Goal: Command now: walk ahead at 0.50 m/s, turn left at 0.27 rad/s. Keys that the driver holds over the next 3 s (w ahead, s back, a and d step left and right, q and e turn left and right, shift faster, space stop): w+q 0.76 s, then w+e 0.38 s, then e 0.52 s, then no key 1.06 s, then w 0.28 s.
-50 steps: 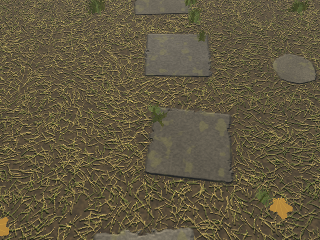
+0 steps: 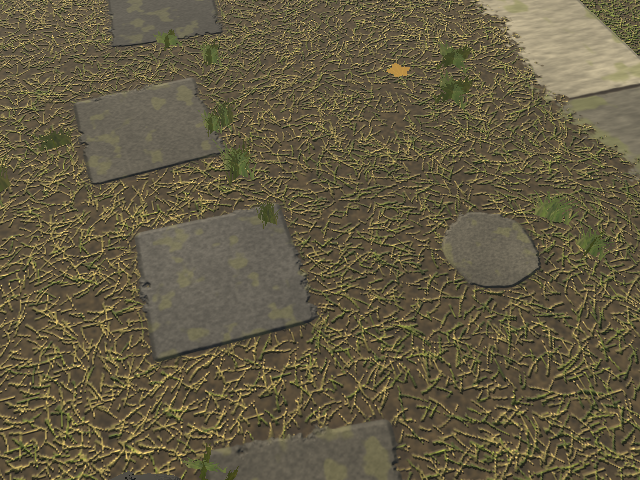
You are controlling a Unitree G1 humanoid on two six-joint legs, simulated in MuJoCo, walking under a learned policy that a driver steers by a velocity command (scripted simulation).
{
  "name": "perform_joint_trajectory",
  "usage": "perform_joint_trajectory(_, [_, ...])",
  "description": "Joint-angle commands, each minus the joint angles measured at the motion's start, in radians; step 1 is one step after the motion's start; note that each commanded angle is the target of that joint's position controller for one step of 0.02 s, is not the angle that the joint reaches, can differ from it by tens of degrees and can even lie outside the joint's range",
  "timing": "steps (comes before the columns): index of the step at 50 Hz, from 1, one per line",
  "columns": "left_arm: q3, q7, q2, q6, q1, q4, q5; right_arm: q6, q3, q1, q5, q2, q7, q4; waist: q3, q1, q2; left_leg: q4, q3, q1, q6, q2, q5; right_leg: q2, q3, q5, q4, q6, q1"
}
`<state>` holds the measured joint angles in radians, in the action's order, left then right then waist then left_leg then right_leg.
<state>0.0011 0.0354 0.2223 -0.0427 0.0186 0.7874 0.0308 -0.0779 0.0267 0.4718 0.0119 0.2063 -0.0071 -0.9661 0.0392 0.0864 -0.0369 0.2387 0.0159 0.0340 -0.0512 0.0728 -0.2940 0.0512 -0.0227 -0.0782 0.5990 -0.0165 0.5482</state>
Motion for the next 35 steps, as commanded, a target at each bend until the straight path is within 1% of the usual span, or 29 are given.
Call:
perform_joint_trajectory(1, [0.029, -0.015, 0.103, -0.029, 0.023, -0.053, -0.003, -0.004, 0.043, -0.008, 0.005, 0.193, 0.012, 0.038, -0.001, -0.084, 0.119, 0.084, -0.187, -0.046, -0.117, -0.272, 0.641, -0.049, -0.01, -0.072, -0.076, -0.024, -0.15])
perform_joint_trajectory(2, [0.04, -0.024, 0.122, -0.039, 0.136, -0.017, 0.002, -0.002, 0.044, -0.024, -0.001, 0.193, 0.01, 0.039, -0.054, -0.137, 0.09, 0.214, -0.163, -0.071, -0.101, -0.238, 0.685, -0.067, -0.018, -0.058, -0.151, -0.043, -0.305])
perform_joint_trajectory(3, [0.058, -0.038, 0.172, -0.053, 0.285, 0.022, 0.019, -0.004, 0.039, -0.031, -0.009, 0.171, 0.007, 0.05, -0.154, -0.194, 0.042, 0.41, -0.126, -0.186, -0.08, -0.183, 0.572, 0.013, 0.058, -0.063, -0.168, -0.077, -0.537])
perform_joint_trajectory(4, [0.08, -0.053, 0.268, -0.057, 0.417, 0.02, 0.045, -0.008, 0.019, -0.012, -0.031, 0.088, 0.005, 0.101, -0.308, -0.222, -0.107, 0.722, -0.054, -0.427, -0.047, -0.084, 0.174, 0.301, 0.377, -0.181, -0.201, -0.139, -0.805])
perform_joint_trajectory(5, [0.095, -0.05, 0.294, -0.034, 0.394, 0.026, 0.02, 0.004, 0.029, 0.045, -0.033, 0.099, 0.012, 0.11, -0.359, -0.179, -0.236, 0.916, -0.028, -0.625, -0.043, 0.0, -0.243, 0.422, 0.673, -0.248, -0.311, -0.219, -0.838])
perform_joint_trajectory(6, [0.074, -0.045, 0.197, -0.025, 0.312, 0.005, 0.005, 0.021, 0.046, 0.004, -0.009, 0.162, 0.017, 0.087, -0.208, -0.15, -0.076, 0.979, -0.079, -0.677, -0.051, -0.074, -0.186, 0.373, 0.571, -0.336, -0.329, -0.202, -0.71])
perform_joint_trajectory(7, [0.058, -0.041, 0.131, -0.029, 0.242, -0.003, -0.002, 0.023, 0.046, -0.045, -0.004, 0.139, 0.006, 0.09, -0.093, -0.131, -0.029, 0.961, -0.083, -0.674, -0.046, -0.108, -0.106, 0.321, 0.435, -0.306, -0.366, -0.182, -0.58])
perform_joint_trajectory(8, [0.051, -0.04, 0.101, -0.036, 0.208, -0.002, -0.002, 0.029, 0.044, -0.063, -0.002, 0.113, -0.001, 0.091, -0.039, -0.107, -0.032, 0.924, -0.077, -0.641, -0.038, -0.135, -0.057, 0.275, 0.326, -0.227, -0.405, -0.152, -0.488])
perform_joint_trajectory(9, [0.047, -0.044, 0.087, -0.044, 0.209, 0.009, -0.005, 0.041, 0.048, -0.075, 0.013, 0.111, -0.009, 0.095, -0.011, -0.089, -0.056, 0.9, -0.073, -0.619, -0.028, -0.152, -0.037, 0.244, 0.246, -0.154, -0.425, -0.135, -0.433])
perform_joint_trajectory(10, [0.048, -0.046, 0.089, -0.052, 0.215, 0.017, -0.007, 0.054, 0.046, -0.062, 0.02, 0.095, -0.017, 0.092, -0.008, -0.074, -0.06, 0.901, -0.064, -0.598, -0.018, -0.156, -0.014, 0.227, 0.189, -0.107, -0.439, -0.127, -0.404])
perform_joint_trajectory(11, [0.051, -0.045, 0.094, -0.063, 0.231, 0.025, -0.009, 0.063, 0.046, -0.075, 0.021, 0.088, -0.023, 0.1, -0.012, -0.07, -0.057, 0.905, -0.058, -0.599, -0.012, -0.158, 0.008, 0.229, 0.158, -0.045, -0.447, -0.135, -0.397])
perform_joint_trajectory(13, [0.058, -0.045, 0.104, -0.077, 0.254, 0.042, -0.017, 0.072, 0.049, -0.133, 0.022, 0.085, -0.032, 0.125, -0.003, -0.064, -0.04, 0.891, -0.055, -0.657, 0.0, -0.169, 0.069, 0.225, 0.087, 0.026, -0.467, -0.141, -0.417])
perform_joint_trajectory(14, [0.06, -0.046, 0.106, -0.079, 0.267, 0.048, -0.016, 0.075, 0.049, -0.164, 0.022, 0.085, -0.036, 0.136, 0.001, -0.067, -0.034, 0.876, -0.051, -0.689, 0.006, -0.173, 0.103, 0.22, 0.053, 0.051, -0.471, -0.141, -0.432])
perform_joint_trajectory(17, [0.061, -0.045, 0.101, -0.076, 0.306, 0.073, -0.012, 0.076, 0.044, -0.268, 0.021, 0.076, -0.047, 0.178, 0.024, -0.08, -0.032, 0.761, -0.031, -0.741, 0.018, -0.175, 0.202, 0.2, -0.041, 0.118, -0.471, -0.139, -0.457])
perform_joint_trajectory(19, [0.063, -0.045, 0.108, -0.075, 0.315, 0.081, -0.011, 0.074, 0.034, -0.338, 0.019, 0.065, -0.055, 0.204, 0.036, -0.092, -0.035, 0.637, -0.001, -0.709, 0.016, -0.167, 0.273, 0.186, -0.098, 0.144, -0.465, -0.13, -0.456])
perform_joint_trajectory(20, [0.065, -0.046, 0.116, -0.074, 0.325, 0.085, -0.011, 0.073, 0.03, -0.374, 0.02, 0.061, -0.059, 0.217, 0.042, -0.101, -0.036, 0.579, 0.018, -0.69, 0.011, -0.163, 0.295, 0.189, -0.118, 0.156, -0.463, -0.127, -0.462])
perform_joint_trajectory(22, [0.07, -0.05, 0.136, -0.071, 0.357, 0.099, -0.011, 0.072, 0.025, -0.439, 0.024, 0.064, -0.066, 0.246, 0.056, -0.119, -0.035, 0.495, 0.055, -0.669, -0.008, -0.156, 0.289, 0.21, -0.145, 0.187, -0.455, -0.123, -0.502])
perform_joint_trajectory(24, [0.075, -0.054, 0.149, -0.061, 0.387, 0.114, -0.009, 0.072, 0.026, -0.476, 0.028, 0.075, -0.069, 0.266, 0.063, -0.129, -0.033, 0.442, 0.084, -0.657, -0.033, -0.141, 0.232, 0.228, -0.169, 0.254, -0.423, -0.114, -0.569])
perform_joint_trajectory(25, [0.077, -0.057, 0.156, -0.054, 0.395, 0.12, -0.008, 0.072, 0.028, -0.483, 0.03, 0.08, -0.068, 0.273, 0.061, -0.128, -0.034, 0.42, 0.098, -0.644, -0.049, -0.127, 0.19, 0.234, -0.184, 0.324, -0.391, -0.109, -0.601])
perform_joint_trajectory(26, [0.079, -0.059, 0.167, -0.047, 0.395, 0.123, -0.007, 0.072, 0.031, -0.475, 0.032, 0.086, -0.065, 0.275, 0.049, -0.119, -0.041, 0.402, 0.117, -0.609, -0.067, -0.102, 0.14, 0.235, -0.203, 0.461, -0.338, -0.101, -0.627])
perform_joint_trajectory(27, [0.083, -0.062, 0.183, -0.039, 0.395, 0.125, -0.006, 0.073, 0.036, -0.448, 0.033, 0.094, -0.061, 0.27, 0.024, -0.104, -0.056, 0.392, 0.138, -0.556, -0.088, -0.067, 0.081, 0.237, -0.221, 0.622, -0.26, -0.095, -0.648])
perform_joint_trajectory(28, [0.088, -0.063, 0.2, -0.028, 0.394, 0.127, -0.005, 0.07, 0.044, -0.383, 0.034, 0.108, -0.055, 0.254, -0.02, -0.073, -0.062, 0.376, 0.15, -0.477, -0.112, -0.027, 0.029, 0.236, -0.233, 0.747, -0.137, -0.092, -0.659])
perform_joint_trajectory(29, [0.09, -0.062, 0.211, -0.017, 0.389, 0.124, -0.007, 0.061, 0.058, -0.264, 0.035, 0.128, -0.046, 0.22, -0.092, -0.023, -0.047, 0.324, 0.15, -0.336, -0.139, 0.015, 0.026, 0.226, -0.247, 0.75, 0.049, -0.082, -0.629])
perform_joint_trajectory(30, [0.087, -0.059, 0.204, -0.013, 0.377, 0.105, -0.007, 0.052, 0.083, -0.091, 0.046, 0.18, -0.031, 0.165, -0.191, 0.056, 0.018, 0.256, 0.055, -0.081, -0.181, -0.02, 0.029, 0.204, -0.258, 0.545, 0.317, -0.047, -0.464])
perform_joint_trajectory(31, [0.061, -0.043, 0.089, -0.019, 0.402, 0.034, -0.021, 0.053, 0.115, -0.063, 0.046, 0.306, -0.015, 0.168, -0.28, 0.017, 0.242, 0.208, -0.419, 0.228, -0.296, -0.323, -0.07, 0.071, -0.252, -0.183, 0.67, 0.012, -0.04])
perform_joint_trajectory(32, [0.075, -0.035, 0.148, -0.032, 0.308, -0.014, -0.012, 0.065, 0.121, -0.056, 0.012, 0.339, -0.012, 0.195, -0.344, 0.035, 0.2, 0.052, -0.789, 0.281, -0.366, -0.43, 0.011, -0.06, -0.032, -0.465, 0.843, 0.037, 0.143])
perform_joint_trajectory(33, [0.074, -0.03, 0.151, -0.04, 0.217, -0.039, -0.014, 0.072, 0.115, -0.083, 0.006, 0.316, -0.003, 0.177, -0.207, 0.029, 0.103, 0.046, -0.606, 0.21, -0.337, -0.401, 0.101, 0.005, 0.039, -0.366, 0.834, 0.024, 0.237])
perform_joint_trajectory(34, [0.064, -0.03, 0.132, -0.052, 0.224, -0.032, -0.02, 0.068, 0.1, -0.129, -0.002, 0.257, 0.002, 0.172, -0.104, -0.011, 0.056, 0.041, -0.485, 0.067, -0.301, -0.366, 0.211, 0.045, 0.037, -0.279, 0.742, 0.017, 0.205])
perform_joint_trajectory(35, [0.065, -0.033, 0.128, -0.05, 0.244, -0.016, -0.013, 0.061, 0.089, -0.178, -0.002, 0.217, 0.006, 0.177, -0.051, -0.059, 0.023, 0.029, -0.398, -0.045, -0.257, -0.306, 0.305, 0.072, 0.042, -0.252, 0.651, 0.017, 0.138])
